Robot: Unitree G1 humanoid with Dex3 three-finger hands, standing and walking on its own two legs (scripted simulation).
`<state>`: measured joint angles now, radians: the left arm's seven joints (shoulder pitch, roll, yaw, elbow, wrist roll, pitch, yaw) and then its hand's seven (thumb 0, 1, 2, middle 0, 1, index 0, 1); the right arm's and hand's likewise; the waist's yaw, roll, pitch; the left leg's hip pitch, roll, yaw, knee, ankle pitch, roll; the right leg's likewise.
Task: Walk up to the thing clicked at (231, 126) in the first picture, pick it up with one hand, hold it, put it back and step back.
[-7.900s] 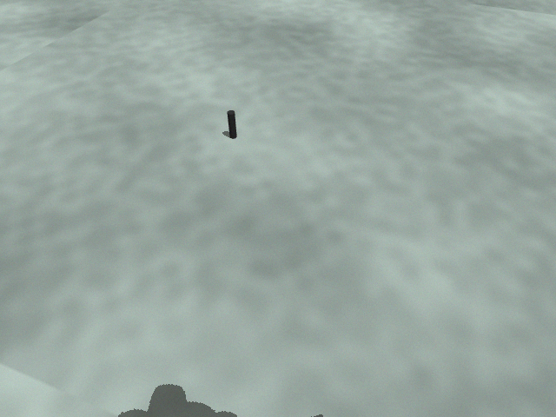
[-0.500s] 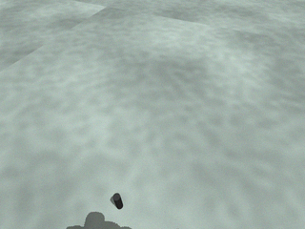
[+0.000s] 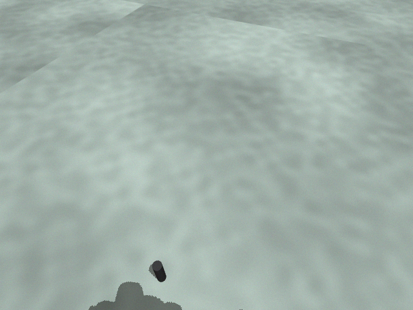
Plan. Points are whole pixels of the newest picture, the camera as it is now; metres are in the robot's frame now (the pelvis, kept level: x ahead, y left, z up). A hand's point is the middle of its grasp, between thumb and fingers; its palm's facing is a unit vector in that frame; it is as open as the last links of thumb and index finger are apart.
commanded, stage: stand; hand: left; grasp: from the side
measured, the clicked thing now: (159, 271) +0.39 +0.20 -0.70
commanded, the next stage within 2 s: go down in 0.66 s
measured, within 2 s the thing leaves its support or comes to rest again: neither
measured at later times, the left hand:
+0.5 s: hand out of the picture +0.08 +0.25 -0.15, palm faces -0.02 -0.94 -0.35, open 7.4 cm
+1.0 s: hand (93, 307) +0.16 +0.25 -0.16, palm faces +0.03 -0.95 -0.32, open 11.0 cm
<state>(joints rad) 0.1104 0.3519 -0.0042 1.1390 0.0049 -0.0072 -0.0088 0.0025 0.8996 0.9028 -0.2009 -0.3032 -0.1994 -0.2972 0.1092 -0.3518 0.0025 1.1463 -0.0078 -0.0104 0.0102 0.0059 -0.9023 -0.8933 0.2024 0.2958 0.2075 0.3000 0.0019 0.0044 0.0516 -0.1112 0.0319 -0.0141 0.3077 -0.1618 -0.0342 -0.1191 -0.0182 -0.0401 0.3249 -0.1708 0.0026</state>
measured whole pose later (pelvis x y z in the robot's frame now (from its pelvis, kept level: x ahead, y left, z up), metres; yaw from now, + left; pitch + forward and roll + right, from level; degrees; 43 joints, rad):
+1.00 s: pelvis -0.01 +0.00 -0.02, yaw -1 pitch +5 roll +0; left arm -0.06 0.33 0.16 1.07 0.06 -0.01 -0.03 0.00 0.50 0.52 -0.06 -0.14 -0.06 -0.13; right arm 0.19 -0.26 -0.02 0.83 0.03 -0.05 -0.03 0.01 -0.94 -0.91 0.20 0.30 0.21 0.30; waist -0.02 -0.01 0.02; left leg -0.39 0.04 -0.01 0.56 -0.26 -0.03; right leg -0.40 -0.02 -0.03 0.57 -0.26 0.00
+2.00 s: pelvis +0.00 +0.02 -0.10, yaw -1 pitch +18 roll -3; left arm 0.36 0.33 0.24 0.27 -0.02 0.28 -0.07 -0.01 -0.49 0.12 -0.07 -0.09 -0.05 -0.10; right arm 0.24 -0.23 -0.01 0.52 0.01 -0.17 -0.09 0.01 -0.86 -0.88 0.20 0.30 0.21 0.30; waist -0.04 0.01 -0.15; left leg -0.95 0.04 -0.05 1.20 -0.56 -0.01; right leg -0.91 -0.02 -0.05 1.13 -0.53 0.02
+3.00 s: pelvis -0.08 +0.02 -0.32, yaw -4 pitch +33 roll -6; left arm -0.40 0.71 0.67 0.95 -0.18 -0.37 -0.64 -0.02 -0.53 0.09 -0.05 -0.08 -0.04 -0.07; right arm 0.11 -0.33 0.06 0.67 -0.01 -0.20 -0.04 0.01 -0.89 -0.89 0.20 0.30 0.21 0.30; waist -0.07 -0.01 -0.17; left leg -1.91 0.02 -0.10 2.02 -0.70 -0.02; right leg -1.87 -0.02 -0.05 1.95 -0.66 0.02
